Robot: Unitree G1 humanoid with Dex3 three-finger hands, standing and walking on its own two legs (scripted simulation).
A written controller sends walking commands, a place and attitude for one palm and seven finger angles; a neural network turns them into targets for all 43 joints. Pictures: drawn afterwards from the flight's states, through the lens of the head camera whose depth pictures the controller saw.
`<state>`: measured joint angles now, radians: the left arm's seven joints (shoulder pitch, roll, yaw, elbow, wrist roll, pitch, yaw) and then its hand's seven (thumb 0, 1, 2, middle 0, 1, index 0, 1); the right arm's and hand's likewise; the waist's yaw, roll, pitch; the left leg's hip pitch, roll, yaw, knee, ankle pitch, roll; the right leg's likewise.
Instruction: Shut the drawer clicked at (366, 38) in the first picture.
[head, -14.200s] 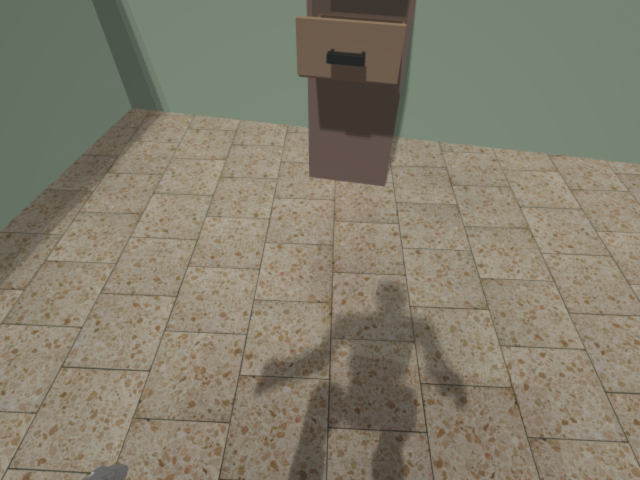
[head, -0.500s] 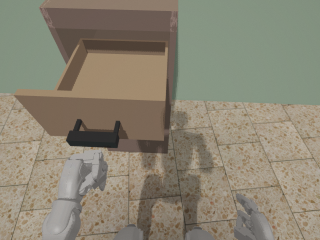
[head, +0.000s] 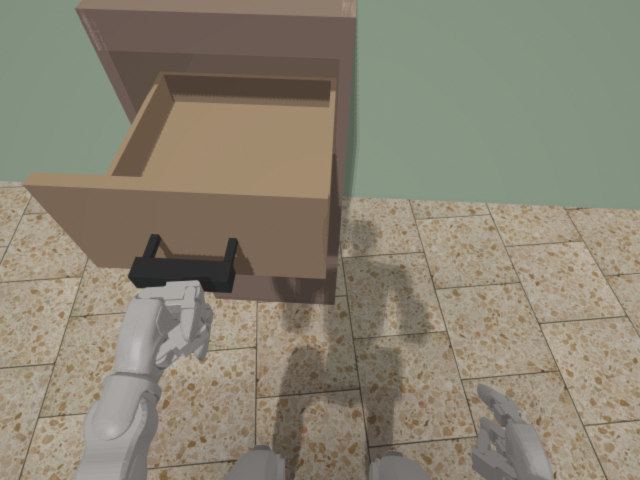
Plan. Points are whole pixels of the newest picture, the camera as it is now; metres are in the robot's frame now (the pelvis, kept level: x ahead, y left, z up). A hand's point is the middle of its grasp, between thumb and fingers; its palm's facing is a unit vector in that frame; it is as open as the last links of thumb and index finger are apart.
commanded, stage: push the drawer shut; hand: left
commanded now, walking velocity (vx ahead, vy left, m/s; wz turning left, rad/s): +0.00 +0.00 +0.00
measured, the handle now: (188, 259) +0.37 +0.18 +0.05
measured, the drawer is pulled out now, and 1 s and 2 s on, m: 0.27 0.16 0.04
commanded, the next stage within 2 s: none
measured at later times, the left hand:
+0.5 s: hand (212, 291) +0.33 +0.14 +0.05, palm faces -0.06 -1.00 -0.05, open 2.9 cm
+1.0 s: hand (224, 244) +0.40 +0.14 +0.05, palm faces -0.05 -1.00 -0.04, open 3.1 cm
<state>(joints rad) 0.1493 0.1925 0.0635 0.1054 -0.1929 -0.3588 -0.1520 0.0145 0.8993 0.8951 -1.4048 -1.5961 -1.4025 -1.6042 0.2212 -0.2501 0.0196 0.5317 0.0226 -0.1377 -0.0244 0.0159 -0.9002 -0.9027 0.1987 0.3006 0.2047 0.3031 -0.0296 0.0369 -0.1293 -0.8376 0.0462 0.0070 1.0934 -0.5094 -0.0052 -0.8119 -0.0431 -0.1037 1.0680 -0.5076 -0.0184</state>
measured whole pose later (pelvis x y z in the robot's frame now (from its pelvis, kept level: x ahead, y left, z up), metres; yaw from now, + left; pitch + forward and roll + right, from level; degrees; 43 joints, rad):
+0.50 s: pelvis -0.02 +0.01 +0.00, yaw +0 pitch +14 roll -1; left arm -0.16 0.21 0.07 0.39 -0.17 -0.36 -0.11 -0.03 0.83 0.94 -1.40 -1.60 -1.40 -1.60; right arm 0.22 -0.26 0.03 0.59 0.03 -0.11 -0.03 0.02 -0.90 -0.90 0.20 0.30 0.20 0.30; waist -0.04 0.03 -0.11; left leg -0.86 0.04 0.01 1.08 -0.48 0.00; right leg -0.83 -0.05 -0.10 1.05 -0.47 -0.01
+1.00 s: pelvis -0.01 +0.01 +0.00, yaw -1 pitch +16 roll -1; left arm -0.44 0.23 0.17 0.71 -0.14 -0.42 -0.10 -0.01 0.84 0.92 -1.40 -1.60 -1.40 -1.60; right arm 0.29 -0.26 0.02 0.63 0.02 -0.05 -0.01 0.01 -0.90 -0.90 0.20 0.30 0.20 0.30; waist -0.08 0.02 -0.11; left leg -0.88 0.05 0.03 1.06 -0.47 0.01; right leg -0.87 -0.04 -0.08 1.04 -0.46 -0.01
